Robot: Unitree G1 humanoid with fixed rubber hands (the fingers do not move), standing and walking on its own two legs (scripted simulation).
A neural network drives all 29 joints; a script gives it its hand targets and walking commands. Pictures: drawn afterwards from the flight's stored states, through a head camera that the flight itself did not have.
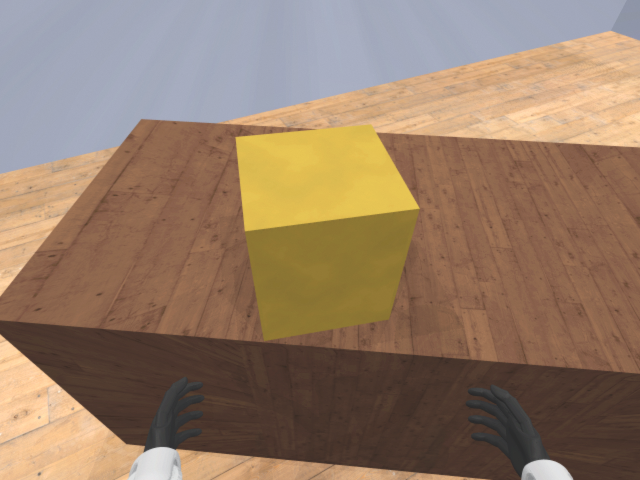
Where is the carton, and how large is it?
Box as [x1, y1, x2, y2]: [236, 124, 419, 340]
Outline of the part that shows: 370,124 236,137 244,227 264,340 388,319 419,208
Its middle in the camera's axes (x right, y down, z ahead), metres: +0.00 +0.00 +0.60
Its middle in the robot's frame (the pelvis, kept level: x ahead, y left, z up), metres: +0.46 +0.07 +0.04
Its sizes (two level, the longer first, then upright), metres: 0.210 0.200 0.250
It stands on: a pedestal, 0.69 m high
